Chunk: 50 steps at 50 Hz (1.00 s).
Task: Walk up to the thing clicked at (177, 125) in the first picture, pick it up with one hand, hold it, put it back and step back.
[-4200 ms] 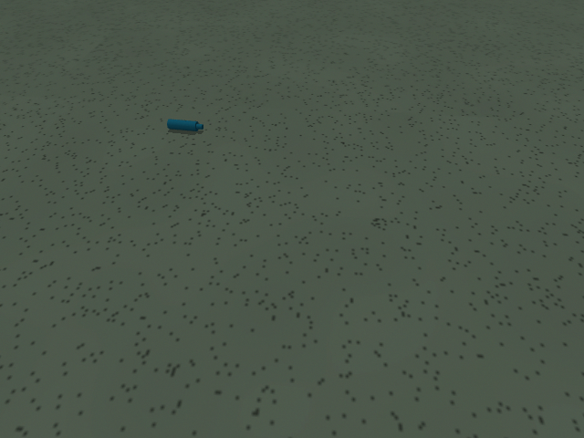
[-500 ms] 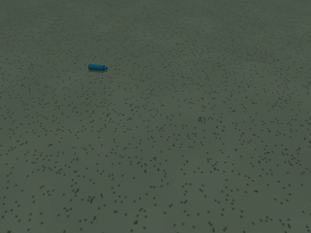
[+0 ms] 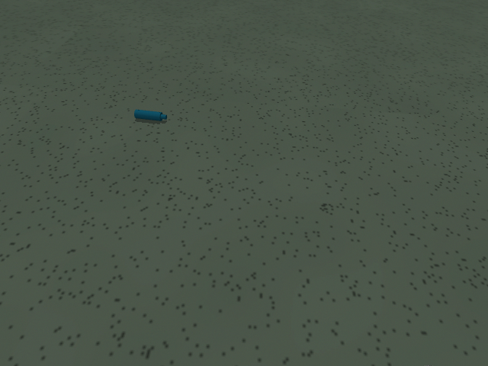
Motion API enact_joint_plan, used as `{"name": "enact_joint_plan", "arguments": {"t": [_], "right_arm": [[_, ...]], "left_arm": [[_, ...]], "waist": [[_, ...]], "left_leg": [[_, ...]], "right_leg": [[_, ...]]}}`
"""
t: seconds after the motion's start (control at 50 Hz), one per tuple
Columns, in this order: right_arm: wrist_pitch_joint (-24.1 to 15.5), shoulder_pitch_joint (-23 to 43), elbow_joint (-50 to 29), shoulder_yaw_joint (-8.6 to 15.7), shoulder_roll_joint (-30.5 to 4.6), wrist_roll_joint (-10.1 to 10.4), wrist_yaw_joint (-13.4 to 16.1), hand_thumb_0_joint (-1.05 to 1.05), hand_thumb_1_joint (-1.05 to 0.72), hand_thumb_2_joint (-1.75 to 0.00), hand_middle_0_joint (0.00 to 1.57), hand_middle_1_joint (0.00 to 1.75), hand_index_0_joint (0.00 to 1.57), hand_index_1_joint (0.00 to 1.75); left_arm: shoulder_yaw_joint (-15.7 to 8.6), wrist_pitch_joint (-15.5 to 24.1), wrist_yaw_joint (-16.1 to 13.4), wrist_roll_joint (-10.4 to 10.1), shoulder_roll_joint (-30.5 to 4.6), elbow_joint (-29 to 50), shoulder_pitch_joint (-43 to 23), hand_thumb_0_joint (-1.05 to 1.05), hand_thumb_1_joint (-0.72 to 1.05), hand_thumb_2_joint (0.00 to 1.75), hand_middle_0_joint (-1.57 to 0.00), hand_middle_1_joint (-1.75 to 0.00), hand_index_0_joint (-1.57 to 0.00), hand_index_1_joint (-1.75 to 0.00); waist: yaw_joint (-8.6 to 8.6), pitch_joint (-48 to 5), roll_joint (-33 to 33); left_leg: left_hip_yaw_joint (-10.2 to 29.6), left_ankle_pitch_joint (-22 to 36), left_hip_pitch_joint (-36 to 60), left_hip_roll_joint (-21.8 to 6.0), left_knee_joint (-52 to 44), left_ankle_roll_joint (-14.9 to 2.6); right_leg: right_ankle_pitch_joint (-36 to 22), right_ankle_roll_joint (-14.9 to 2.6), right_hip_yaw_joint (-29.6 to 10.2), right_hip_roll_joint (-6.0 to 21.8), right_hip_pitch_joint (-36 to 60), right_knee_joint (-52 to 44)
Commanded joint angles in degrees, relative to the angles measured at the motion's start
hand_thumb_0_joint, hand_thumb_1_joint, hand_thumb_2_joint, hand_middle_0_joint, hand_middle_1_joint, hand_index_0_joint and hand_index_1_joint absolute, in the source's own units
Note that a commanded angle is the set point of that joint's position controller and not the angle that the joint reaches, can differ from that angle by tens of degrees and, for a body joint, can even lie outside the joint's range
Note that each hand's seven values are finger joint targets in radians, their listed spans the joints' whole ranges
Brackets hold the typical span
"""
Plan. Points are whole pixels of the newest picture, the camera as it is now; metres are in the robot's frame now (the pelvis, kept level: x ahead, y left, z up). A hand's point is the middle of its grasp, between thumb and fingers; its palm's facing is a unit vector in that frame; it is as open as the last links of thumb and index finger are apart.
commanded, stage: walk up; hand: left
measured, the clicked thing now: (151, 115) +1.79 +0.58 -0.74
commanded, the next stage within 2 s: none
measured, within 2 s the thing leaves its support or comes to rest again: neither
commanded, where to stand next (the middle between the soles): +1.48 +0.37 m, yaw -6 degrees
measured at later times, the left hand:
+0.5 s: hand (114, 256) +0.38 +0.28 -0.11, palm faces -0.03 -0.91 -0.41, open 7.4 cm
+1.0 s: hand (100, 177) +0.63 +0.39 -0.14, palm faces -0.13 -0.92 -0.38, open 7.4 cm
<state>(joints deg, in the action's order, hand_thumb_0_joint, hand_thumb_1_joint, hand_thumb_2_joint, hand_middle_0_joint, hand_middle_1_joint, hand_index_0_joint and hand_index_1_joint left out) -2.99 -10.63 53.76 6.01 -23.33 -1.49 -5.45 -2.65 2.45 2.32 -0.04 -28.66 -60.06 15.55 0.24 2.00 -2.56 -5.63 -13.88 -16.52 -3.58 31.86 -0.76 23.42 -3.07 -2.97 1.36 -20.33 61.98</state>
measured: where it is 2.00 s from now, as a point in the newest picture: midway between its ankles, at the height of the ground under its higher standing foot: (195, 207)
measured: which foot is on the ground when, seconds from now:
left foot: down 0.00-0.36, up 0.38-0.70, down 0.72-1.00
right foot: up 0.00-0.30, down 0.32-0.74, up 0.76-1.00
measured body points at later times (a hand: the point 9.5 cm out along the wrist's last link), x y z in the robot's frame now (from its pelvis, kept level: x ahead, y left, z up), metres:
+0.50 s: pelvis +0.27 +0.01 +0.00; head +0.28 -0.01 +0.45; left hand +0.38 +0.33 -0.09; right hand +0.32 -0.31 -0.13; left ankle +0.22 +0.16 -0.66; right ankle +0.30 -0.11 -0.73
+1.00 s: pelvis +0.54 +0.11 +0.01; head +0.57 +0.12 +0.45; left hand +0.64 +0.44 -0.11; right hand +0.57 -0.21 -0.10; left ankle +0.53 +0.21 -0.73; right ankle +0.62 -0.02 -0.69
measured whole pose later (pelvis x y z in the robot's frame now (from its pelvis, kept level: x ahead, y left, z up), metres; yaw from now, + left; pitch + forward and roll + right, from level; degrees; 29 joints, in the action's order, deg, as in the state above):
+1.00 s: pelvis +0.54 +0.11 +0.01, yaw -4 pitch -1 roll +0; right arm -3.4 -16.9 49.5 4.6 -23.0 -1.2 -4.5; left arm -2.1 3.8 2.7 -0.1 -25.7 -54.9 13.6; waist 2.0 4.3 -1.7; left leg -9.2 -16.6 -8.9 -1.1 26.8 -2.7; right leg 17.5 -0.7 3.1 4.7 -30.3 49.3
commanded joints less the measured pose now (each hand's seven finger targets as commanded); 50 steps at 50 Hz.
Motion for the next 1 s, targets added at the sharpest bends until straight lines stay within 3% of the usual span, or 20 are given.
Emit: {"name": "enact_joint_plan", "arguments": {"t": [0.0, 0.08, 0.14, 0.22, 0.28, 0.3, 0.32, 0.34, 0.38, 0.44, 0.52, 0.6, 0.68, 0.7, 0.72, 0.74, 0.78, 0.84, 0.92, 0.98], "right_arm": [[-1.8, 1.0, -4.7, 3.3, -15.8, 0.7, 1.4, 0.00, -0.90, -0.90, 0.20, 0.30, 0.20, 0.30], [-2.4, -0.3, -5.7, 3.5, -16.8, 0.5, 1.3, 0.00, -0.90, -0.90, 0.20, 0.30, 0.20, 0.30], [-2.5, -1.6, -6.4, 3.4, -16.4, 0.3, 1.1, 0.00, -0.90, -0.90, 0.20, 0.30, 0.20, 0.30], [-1.9, -4.6, -6.5, 3.2, -15.4, 0.1, 1.2, 0.00, -0.90, -0.90, 0.20, 0.30, 0.20, 0.30], [-1.2, -4.1, -7.7, 2.5, -14.1, 0.2, 1.6, 0.00, -0.90, -0.90, 0.20, 0.30, 0.20, 0.30], [-1.3, -5.9, -8.1, 1.5, -11.9, -0.2, 1.5, 0.00, -0.90, -0.90, 0.20, 0.30, 0.20, 0.30], [-1.4, -8.3, -10.0, 0.5, -9.1, 0.5, 1.6, 0.00, -0.90, -0.90, 0.20, 0.30, 0.20, 0.30], [-1.1, -6.3, -9.4, 1.4, -13.4, 0.7, 2.0, 0.00, -0.90, -0.90, 0.20, 0.30, 0.20, 0.30], [-0.8, -2.9, -7.6, 1.7, -14.4, 0.9, 2.2, 0.00, -0.90, -0.90, 0.20, 0.30, 0.20, 0.30], [-0.1, -6.0, -6.0, 1.4, -12.7, 0.7, 1.1, 0.00, -0.90, -0.90, 0.20, 0.30, 0.20, 0.30], [0.7, -2.8, -7.0, 1.9, -11.3, 0.0, -0.8, 0.00, -0.90, -0.90, 0.20, 0.30, 0.20, 0.30], [0.0, 3.1, -8.5, 2.3, -11.1, -0.3, -2.2, 0.00, -0.90, -0.90, 0.20, 0.30, 0.20, 0.30], [-0.2, -6.1, -5.1, 4.2, -13.7, -0.4, -1.6, 0.00, -0.90, -0.90, 0.20, 0.30, 0.20, 0.30], [-0.5, -14.3, -2.7, 5.4, -16.5, -0.7, -0.8, 0.00, -0.90, -0.90, 0.20, 0.30, 0.20, 0.30], [-1.1, -19.5, -2.3, 6.8, -22.2, -1.3, 0.4, 0.00, -0.90, -0.90, 0.20, 0.30, 0.20, 0.30], [-1.2, -15.1, -4.4, 6.7, -24.2, 0.9, 0.8, 0.00, -0.90, -0.90, 0.20, 0.30, 0.20, 0.30], [-0.9, -5.9, -7.1, 5.3, -19.6, 1.3, 1.5, 0.00, -0.90, -0.90, 0.20, 0.30, 0.20, 0.30], [-1.8, -2.9, -8.1, 3.0, -14.7, 1.3, 1.9, 0.00, -0.90, -0.90, 0.20, 0.30, 0.20, 0.30], [-2.0, -5.0, -8.6, 2.8, -15.0, 0.5, 1.8, 0.00, -0.90, -0.90, 0.20, 0.30, 0.20, 0.30], [-1.9, -5.5, -9.5, 2.5, -14.7, 0.3, 1.5, 0.00, -0.90, -0.90, 0.20, 0.30, 0.20, 0.30]], "left_arm": [[-3.1, 2.0, 0.6, -0.5, -11.8, 4.5, 0.6, 0.00, 0.90, 0.90, -0.20, -0.30, -0.20, -0.30], [-3.3, 1.6, 2.0, 0.5, -9.8, 8.1, -5.7, 0.00, 0.90, 0.90, -0.20, -0.30, -0.20, -0.30], [-3.5, 1.9, 2.4, 0.3, -8.9, 9.4, -8.9, 0.00, 0.90, 0.90, -0.20, -0.30, -0.20, -0.30], [-3.1, 2.6, 2.1, 0.1, -6.8, 10.4, -12.4, 0.00, 0.90, 0.90, -0.20, -0.30, -0.20, -0.30], [-4.1, 3.3, 1.0, 0.1, -7.4, 7.8, -2.7, 0.00, 0.90, 0.90, -0.20, -0.30, -0.20, -0.30], [-5.5, 3.6, 0.1, 0.2, -10.5, 5.9, 5.5, 0.00, 0.90, 0.90, -0.20, -0.30, -0.20, -0.30], [-7.3, 3.9, -0.7, 0.7, -16.4, 5.7, 11.8, 0.00, 0.90, 0.90, -0.20, -0.30, -0.20, -0.30], [-7.3, 3.9, -1.0, -0.4, -18.9, 6.5, 10.8, 0.00, 0.90, 0.90, -0.20, -0.30, -0.20, -0.30], [-6.2, 4.0, -1.5, -1.0, -15.6, 9.3, 3.4, 0.00, 0.90, 0.90, -0.20, -0.30, -0.20, -0.30], [-4.8, 4.6, -1.7, -0.6, -11.7, 10.9, -1.5, 0.00, 0.90, 0.90, -0.20, -0.30, -0.20, -0.30], [-4.9, 5.9, -1.5, 0.2, -13.0, 12.4, -2.7, 0.00, 0.90, 0.90, -0.20, -0.30, -0.20, -0.30], [-5.0, 6.0, -1.2, 0.4, -14.2, 12.0, -2.4, 0.00, 0.90, 0.90, -0.20, -0.30, -0.20, -0.30], [-4.4, 5.2, -1.4, 0.6, -13.9, 11.8, -5.0, 0.00, 0.90, 0.90, -0.20, -0.30, -0.20, -0.30], [-3.3, 5.0, -1.4, 0.9, -10.9, 11.8, -3.4, 0.00, 0.90, 0.90, -0.20, -0.30, -0.20, -0.30], [-1.7, 4.7, -1.3, -0.3, -5.0, 11.9, 0.6, 0.00, 0.90, 0.90, -0.20, -0.30, -0.20, -0.30], [-2.2, 4.5, -2.4, -1.2, -7.7, 12.1, 0.1, 0.00, 0.90, 0.90, -0.20, -0.30, -0.20, -0.30], [-2.0, 4.2, -2.4, -1.2, -10.7, 9.9, -0.7, 0.00, 0.90, 0.90, -0.20, -0.30, -0.20, -0.30], [-2.5, 3.5, -1.5, -1.2, -10.4, 6.7, 3.6, 0.00, 0.90, 0.90, -0.20, -0.30, -0.20, -0.30], [-2.2, 2.9, -0.5, -0.3, -8.1, 9.2, -2.1, 0.00, 0.90, 0.90, -0.20, -0.30, -0.20, -0.30], [-2.4, 3.0, 0.1, -0.1, -6.8, 10.6, -5.0, 0.00, 0.90, 0.90, -0.20, -0.30, -0.20, -0.30]], "waist": [[-0.08, 0.4, 11.8], [0.66, 5.3, 12.0], [1.27, 5.1, 9.5], [2.02, 4.2, 5.7], [-3.94, -2.6, 1.1], [-7.23, -9.4, -4.7], [-8.58, -14.3, -14.6], [-8.51, -13.1, -10.8], [-5.81, -4.5, -0.6], [-0.96, 0.0, -2.6], [-0.52, 1.6, -4.3], [-1.28, 0.3, -3.4], [5.24, -3.1, 1.8], [9.29, -7.2, 10.5], [10.78, -7.8, 26.4], [8.59, -7.6, 23.6], [4.12, -2.1, 12.0], [0.69, -1.8, 12.1], [1.99, 0.8, 11.8], [1.96, 1.4, 9.7]], "left_leg": [[17.1, -20.6, 9.2, -12.7, -23.3, -9.86], [14.8, -20.2, 6.4, -14.9, -26.1, -12.64], [11.2, -16.6, 7.2, -13.0, -25.9, -11.56], [6.1, 1.4, 9.5, -10.9, -19.8, -9.55], [0.6, 17.2, 5.6, -7.0, -0.2, -7.27], [-1.7, 13.7, 0.3, -3.0, 14.7, -5.28], [-1.8, -4.4, -14.6, 3.2, 31.2, -2.34], [6.2, -16.5, -21.9, 3.9, 37.2, -1.37], [12.9, -9.1, -22.2, -0.9, 40.9, -1.19], [10.6, -4.5, -15.4, -3.7, 31.0, -0.26], [7.1, -1.7, -13.5, -5.6, 17.0, 1.74], [4.3, 6.4, -8.2, -5.4, 5.6, 1.16], [-0.2, 4.1, 11.5, -1.3, 3.7, -0.71], [2.3, -2.3, 21.7, -0.4, 1.3, -2.96], [24.4, -14.6, 27.7, -12.9, -10.7, -6.91], [41.3, -18.9, 25.3, -20.2, -20.4, -10.84], [28.1, -18.0, 13.8, -17.3, -19.0, -9.50], [15.0, -0.9, 9.7, -12.7, -16.7, -9.41], [11.1, 4.5, 10.3, -12.9, -18.1, -13.37], [7.9, 9.9, 9.1, -10.8, -17.7, -11.35]], "right_leg": [[-5.6, 1.96, 0.5, 3.8, -13.2, -5.8], [-8.3, 2.88, 2.2, 6.4, -13.0, -16.2], [-14.1, 2.65, 3.9, 6.0, -10.6, -22.1], [-17.5, 1.25, 7.4, 3.4, -4.9, -28.2], [-16.2, -0.53, 10.1, -0.1, 15.5, -32.5], [-11.4, -1.43, 7.1, 1.8, 28.0, -34.1], [-1.3, -6.98, -19.6, 17.7, 39.5, -39.2], [3.1, -12.80, -36.9, 24.4, 37.8, -46.2], [-3.6, -11.81, -24.0, 21.2, 25.5, -46.3], [-9.5, -9.11, -9.3, 15.9, 12.1, -48.4], [-6.2, -10.13, -1.8, 14.8, 6.3, -50.1], [-4.5, -8.12, 1.9, 13.2, 6.3, -48.1], [-10.8, -5.33, 5.2, 12.0, -2.4, -33.7], [-16.3, -3.39, 7.7, 8.4, -6.4, -15.5], [-2.3, -0.05, 8.2, -1.3, -19.5, 5.4], [7.1, -0.48, 2.6, -3.3, -24.2, 10.6], [-1.3, -1.06, -3.1, 1.9, -21.6, 10.2], [-5.2, 0.64, -0.5, 5.0, -14.3, -0.3], [-4.7, 2.57, 4.2, 5.6, -13.8, -13.3], [-11.9, 2.01, 6.9, 4.0, -9.8, -21.1]]}}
